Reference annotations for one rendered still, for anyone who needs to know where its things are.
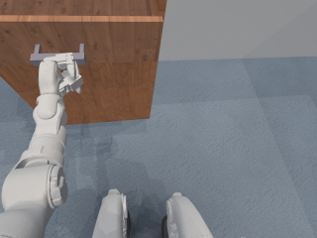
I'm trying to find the left robot upper arm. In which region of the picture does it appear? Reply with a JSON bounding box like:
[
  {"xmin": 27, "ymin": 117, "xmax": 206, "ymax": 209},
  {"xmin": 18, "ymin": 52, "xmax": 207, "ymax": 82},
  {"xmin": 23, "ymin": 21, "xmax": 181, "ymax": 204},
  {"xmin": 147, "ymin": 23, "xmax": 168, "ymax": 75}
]
[{"xmin": 0, "ymin": 164, "xmax": 68, "ymax": 238}]

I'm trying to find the robot left hand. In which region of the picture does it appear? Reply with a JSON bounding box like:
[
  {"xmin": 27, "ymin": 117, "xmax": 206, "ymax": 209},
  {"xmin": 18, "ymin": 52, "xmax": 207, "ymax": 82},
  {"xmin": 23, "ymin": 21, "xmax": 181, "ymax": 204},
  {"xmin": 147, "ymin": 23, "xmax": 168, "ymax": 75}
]
[{"xmin": 39, "ymin": 53, "xmax": 84, "ymax": 99}]

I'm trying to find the drawer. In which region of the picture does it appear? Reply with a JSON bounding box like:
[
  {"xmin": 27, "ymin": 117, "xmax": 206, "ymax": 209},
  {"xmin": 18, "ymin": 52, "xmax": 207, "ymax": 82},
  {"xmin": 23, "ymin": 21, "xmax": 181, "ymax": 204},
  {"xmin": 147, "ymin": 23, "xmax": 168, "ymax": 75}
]
[{"xmin": 0, "ymin": 0, "xmax": 163, "ymax": 66}]

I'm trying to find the handle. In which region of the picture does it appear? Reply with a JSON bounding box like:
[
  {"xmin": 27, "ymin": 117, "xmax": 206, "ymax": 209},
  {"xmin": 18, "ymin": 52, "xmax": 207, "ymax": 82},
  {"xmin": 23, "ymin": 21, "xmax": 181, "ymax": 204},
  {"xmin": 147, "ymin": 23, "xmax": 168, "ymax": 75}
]
[{"xmin": 30, "ymin": 44, "xmax": 86, "ymax": 66}]

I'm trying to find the right robot thigh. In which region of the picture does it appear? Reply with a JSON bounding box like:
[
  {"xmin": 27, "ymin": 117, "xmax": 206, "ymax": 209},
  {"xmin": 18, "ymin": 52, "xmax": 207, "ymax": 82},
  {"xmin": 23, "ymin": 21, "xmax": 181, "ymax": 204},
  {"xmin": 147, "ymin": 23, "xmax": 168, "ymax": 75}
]
[{"xmin": 165, "ymin": 195, "xmax": 214, "ymax": 238}]

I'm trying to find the cabinet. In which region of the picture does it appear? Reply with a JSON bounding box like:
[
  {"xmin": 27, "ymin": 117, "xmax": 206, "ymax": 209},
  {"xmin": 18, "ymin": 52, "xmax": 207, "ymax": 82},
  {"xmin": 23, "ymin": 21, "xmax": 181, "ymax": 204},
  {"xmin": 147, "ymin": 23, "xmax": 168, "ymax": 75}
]
[{"xmin": 0, "ymin": 0, "xmax": 167, "ymax": 125}]

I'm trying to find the robot right shin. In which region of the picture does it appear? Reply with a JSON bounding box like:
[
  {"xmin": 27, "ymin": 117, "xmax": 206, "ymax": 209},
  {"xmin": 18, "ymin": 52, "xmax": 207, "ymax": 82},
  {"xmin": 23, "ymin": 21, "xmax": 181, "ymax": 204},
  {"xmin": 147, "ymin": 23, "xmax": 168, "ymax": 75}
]
[{"xmin": 166, "ymin": 192, "xmax": 182, "ymax": 238}]

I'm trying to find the robot left forearm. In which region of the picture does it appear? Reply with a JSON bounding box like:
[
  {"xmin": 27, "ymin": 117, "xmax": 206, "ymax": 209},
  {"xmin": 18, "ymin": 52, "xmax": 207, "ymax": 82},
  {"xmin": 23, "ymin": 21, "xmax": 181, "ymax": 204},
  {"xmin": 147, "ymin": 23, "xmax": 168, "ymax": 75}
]
[{"xmin": 1, "ymin": 93, "xmax": 67, "ymax": 210}]

